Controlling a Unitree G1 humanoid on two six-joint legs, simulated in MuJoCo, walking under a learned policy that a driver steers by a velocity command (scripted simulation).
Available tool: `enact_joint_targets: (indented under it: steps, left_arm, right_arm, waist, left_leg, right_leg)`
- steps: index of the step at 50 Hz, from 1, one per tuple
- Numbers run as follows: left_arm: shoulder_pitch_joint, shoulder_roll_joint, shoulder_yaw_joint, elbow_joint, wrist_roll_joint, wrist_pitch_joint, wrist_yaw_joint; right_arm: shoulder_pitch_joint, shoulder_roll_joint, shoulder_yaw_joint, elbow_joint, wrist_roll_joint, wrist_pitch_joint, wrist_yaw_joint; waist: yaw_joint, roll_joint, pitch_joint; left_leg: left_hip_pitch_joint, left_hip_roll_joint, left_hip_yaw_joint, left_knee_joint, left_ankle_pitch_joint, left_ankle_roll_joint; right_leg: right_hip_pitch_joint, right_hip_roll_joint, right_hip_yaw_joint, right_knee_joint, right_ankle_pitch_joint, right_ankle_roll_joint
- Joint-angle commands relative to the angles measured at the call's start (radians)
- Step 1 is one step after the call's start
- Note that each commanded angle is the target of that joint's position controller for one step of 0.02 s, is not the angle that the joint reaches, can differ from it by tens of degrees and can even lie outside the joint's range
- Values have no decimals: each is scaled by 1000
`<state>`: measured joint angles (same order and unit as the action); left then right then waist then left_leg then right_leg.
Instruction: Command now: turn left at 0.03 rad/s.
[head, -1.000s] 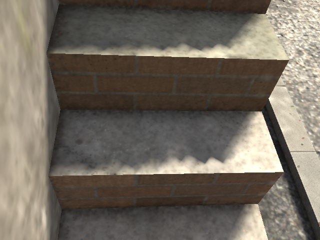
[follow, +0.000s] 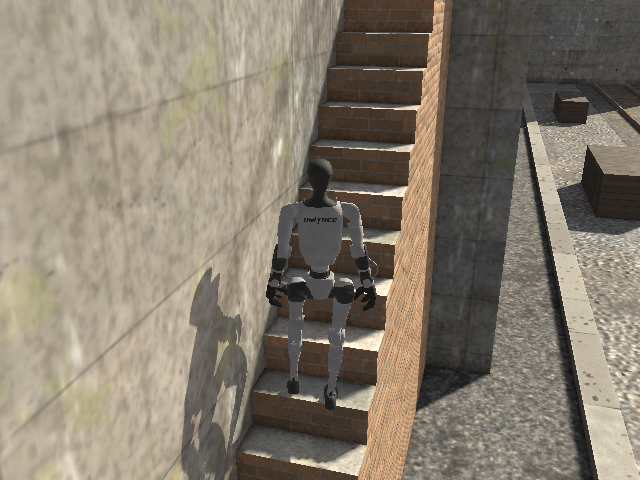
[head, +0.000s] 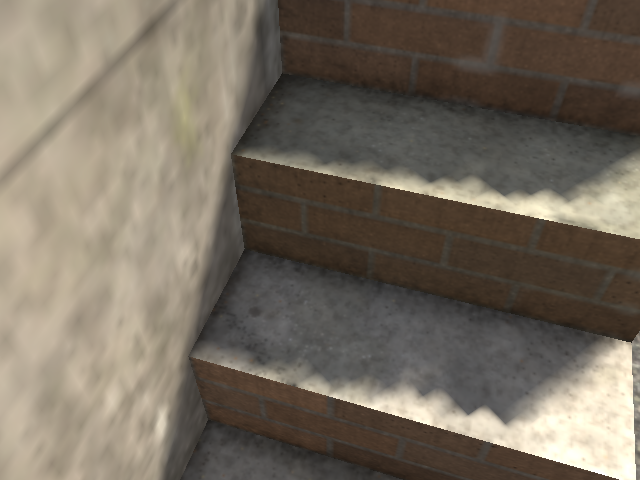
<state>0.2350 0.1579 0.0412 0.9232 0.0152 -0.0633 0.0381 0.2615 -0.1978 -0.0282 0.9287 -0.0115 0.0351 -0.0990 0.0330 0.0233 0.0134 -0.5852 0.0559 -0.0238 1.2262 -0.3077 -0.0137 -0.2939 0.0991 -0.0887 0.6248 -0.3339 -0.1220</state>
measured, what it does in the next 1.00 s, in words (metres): steps on the spot: left foot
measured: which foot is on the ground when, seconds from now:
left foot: up 0.00-0.18, down 0.20-1.00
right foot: down 0.00-1.00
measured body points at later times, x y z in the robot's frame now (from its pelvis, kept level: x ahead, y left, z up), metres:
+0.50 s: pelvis +0.05 +0.04 +0.01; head +0.05 +0.04 +0.46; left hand +0.12 +0.25 -0.15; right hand +0.16 -0.14 -0.13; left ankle +0.07 +0.10 -0.72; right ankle +0.00 -0.06 -0.72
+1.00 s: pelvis +0.05 +0.04 +0.00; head +0.05 +0.05 +0.45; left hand +0.01 +0.21 -0.17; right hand +0.16 -0.15 -0.14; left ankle +0.07 +0.11 -0.72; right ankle +0.00 -0.06 -0.72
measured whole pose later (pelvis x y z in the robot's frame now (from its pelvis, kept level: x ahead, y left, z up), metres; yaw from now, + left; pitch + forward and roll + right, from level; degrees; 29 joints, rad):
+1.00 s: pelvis +0.05 +0.04 +0.00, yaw -2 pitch +1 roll +1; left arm 0.32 0.09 -0.08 1.26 0.01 -0.03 -0.05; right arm 0.08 -0.10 0.00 1.09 -0.05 -0.07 0.14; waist 0.01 -0.04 -0.05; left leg -0.36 -0.07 0.09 0.63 -0.30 0.09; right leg -0.28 0.02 0.00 0.68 -0.43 -0.04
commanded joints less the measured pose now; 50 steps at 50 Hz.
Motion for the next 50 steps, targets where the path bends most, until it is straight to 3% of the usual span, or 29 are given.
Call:
enact_joint_targets:
  steps: [1, 4, 6, 7, 8, 9, 10, 11, 12, 13, 14, 15, 17, 20, 23, 24, 25, 30, 43, 50]
  left_arm:
    - [54, 119, 22, -35, 7, -5, 28]
    - [24, 128, 13, -50, 7, -11, 30]
    - [0, 142, 11, -51, 11, -6, 24]
    - [26, 144, 17, -30, 8, 3, 17]
    - [-217, -33, -87, -107, -35, 0, -57]
    - [-211, -30, -90, -93, -24, 30, -130]
    - [-99, 47, -56, -42, -12, 84, -167]
    - [128, 116, -17, 5, -10, 100, -174]
    - [175, 113, -21, 14, 7, 93, -165]
    - [51, 103, -28, -6, 9, 84, -152]
    - [-1, 64, -42, -12, 11, 71, -136]
    - [68, 64, -35, 47, -5, 58, -118]
    - [16, 8, -48, 57, -10, 45, -111]
    - [15, 50, -35, 94, -5, 54, -113]
    - [20, 38, -37, 130, 4, 55, -113]
    - [9, -4, -48, 139, -1, 36, -102]
    - [25, -6, -53, 154, -1, 33, -99]
    - [33, -25, -65, 203, -2, 30, -96]
    - [88, -22, -107, 305, -3, 24, -92]
    - [130, -27, -117, 326, -1, 25, -96]
  right_arm:
    - [-36, -79, -16, -131, -3, -5, -30]
    - [-4, -60, -6, -169, -2, 6, -31]
    - [56, -53, 4, -179, 6, 19, -40]
    - [66, -70, 1, -179, 26, 21, -45]
    - [3, 62, 34, -99, -50, 27, 175]
    - [60, 100, 37, -86, -35, -6, 245]
    - [108, 85, 36, -50, -13, -14, 283]
    - [-10, -32, 17, -85, 20, -41, 287]
    - [-188, -83, 18, -142, 27, -57, 284]
    - [-224, -62, 24, -141, 5, -68, 272]
    - [-178, -43, 28, -96, -10, -75, 267]
    - [-134, -38, 26, -54, -10, -79, 262]
    - [-121, -2, 36, -31, -13, -74, 261]
    - [-126, 40, 51, -11, -9, -77, 277]
    - [-128, 41, 55, 13, -14, -79, 278]
    - [-181, 71, 58, 23, -30, -84, 279]
    - [-129, 61, 52, 54, -28, -85, 274]
    - [-139, 82, 49, 92, -28, -88, 271]
    - [-147, 86, 40, 152, -42, -91, 259]
    - [-156, 85, 39, 170, -45, -98, 251]
  waist:
    - [13, -61, 40]
    - [-22, -45, 12]
    - [-55, -70, -7]
    - [-40, -75, -25]
    - [-102, 188, -52]
    - [-148, 93, -40]
    - [-121, 12, -28]
    - [-5, 59, -83]
    - [43, 98, -152]
    - [7, 44, -83]
    - [-9, 42, -86]
    - [-12, 33, -85]
    - [-36, -36, -59]
    - [-40, -19, -86]
    - [-36, -20, -70]
    - [-33, -20, -54]
    - [-25, -37, -80]
    - [-25, -29, -75]
    - [-36, -28, -42]
    - [-37, -27, -23]
  left_leg:
    - [-187, 10, -17, 118, 55, 12]
    - [-110, 13, -16, -48, 59, 20]
    - [51, 2, 45, -275, 3, 46]
    - [185, -64, 192, -382, -125, 57]
    - [211, -47, -6, -592, -245, -41]
    - [403, -10, -38, -760, 93, -16]
    - [431, -13, -52, -740, 283, 12]
    - [458, -3, -94, -708, 199, 103]
    - [316, 19, -180, -768, -96, 152]
    - [199, 15, -168, -797, -142, 144]
    - [198, 8, -152, -798, -57, 121]
    - [276, 12, -157, -800, -27, 110]
    - [331, 28, -162, -784, 63, 114]
    - [406, 8, -99, -765, 250, 123]
    - [419, 9, -81, -756, 324, 135]
    - [398, 14, -73, -727, 428, 154]
    - [411, 18, -80, -732, 420, 159]
    - [426, 21, -78, -729, 371, 157]
    - [377, 5, -57, -712, 235, 161]
    - [339, -6, -36, -709, 174, 153]
  right_leg:
    - [96, -308, 383, -255, 221, -171]
    - [95, -293, 339, -230, 325, -155]
    - [46, -265, 293, -230, 452, -129]
    - [-21, -222, 243, -249, 394, -125]
    - [-169, -180, 300, -164, -147, -56]
    - [-275, -219, 292, -196, -278, -59]
    - [-327, -191, 282, -106, -199, -102]
    - [-333, -137, 201, -100, -68, -71]
    - [-160, -102, 155, -94, -36, 2]
    - [-67, -88, 151, -72, -13, 19]
    - [-33, -87, 151, -61, 18, 24]
    - [-75, -84, 126, -64, -7, 38]
    - [-113, -104, 152, -111, 37, 32]
    - [-66, -107, 158, -129, 70, 33]
    - [-56, -110, 160, -129, 91, 36]
    - [-63, -122, 146, -104, 150, 47]
    - [-43, -124, 138, -93, 128, 61]
    - [-85, -125, 144, -73, 85, 73]
    - [-131, -124, 145, -49, 25, 65]
    - [-133, -124, 149, -51, 16, 52]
